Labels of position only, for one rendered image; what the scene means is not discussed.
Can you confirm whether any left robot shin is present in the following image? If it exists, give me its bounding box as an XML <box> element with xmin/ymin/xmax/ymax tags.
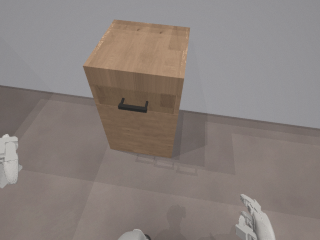
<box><xmin>133</xmin><ymin>229</ymin><xmax>145</xmax><ymax>236</ymax></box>

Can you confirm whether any handle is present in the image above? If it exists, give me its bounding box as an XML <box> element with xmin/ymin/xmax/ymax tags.
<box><xmin>118</xmin><ymin>98</ymin><xmax>149</xmax><ymax>113</ymax></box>

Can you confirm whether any drawer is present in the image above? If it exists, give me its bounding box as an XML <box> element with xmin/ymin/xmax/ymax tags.
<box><xmin>94</xmin><ymin>84</ymin><xmax>176</xmax><ymax>114</ymax></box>

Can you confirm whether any left robot hand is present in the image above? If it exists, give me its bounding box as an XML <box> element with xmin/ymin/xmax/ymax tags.
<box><xmin>0</xmin><ymin>134</ymin><xmax>23</xmax><ymax>189</ymax></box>

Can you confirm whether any cabinet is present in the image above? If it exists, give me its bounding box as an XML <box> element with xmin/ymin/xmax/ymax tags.
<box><xmin>83</xmin><ymin>19</ymin><xmax>190</xmax><ymax>158</ymax></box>

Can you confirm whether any right robot hand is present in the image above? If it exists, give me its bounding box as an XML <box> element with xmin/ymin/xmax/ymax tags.
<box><xmin>235</xmin><ymin>194</ymin><xmax>276</xmax><ymax>240</ymax></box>

